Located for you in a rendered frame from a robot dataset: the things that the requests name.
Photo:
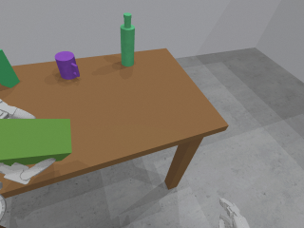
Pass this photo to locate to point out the sponge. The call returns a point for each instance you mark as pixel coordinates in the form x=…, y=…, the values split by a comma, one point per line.
x=30, y=141

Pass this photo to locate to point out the table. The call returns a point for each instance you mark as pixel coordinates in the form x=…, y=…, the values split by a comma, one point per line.
x=117, y=113

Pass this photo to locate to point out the robot right hand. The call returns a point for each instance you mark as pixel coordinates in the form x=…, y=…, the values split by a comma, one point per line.
x=238, y=221

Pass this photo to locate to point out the robot left hand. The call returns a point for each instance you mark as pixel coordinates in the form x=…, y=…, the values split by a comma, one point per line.
x=18, y=172

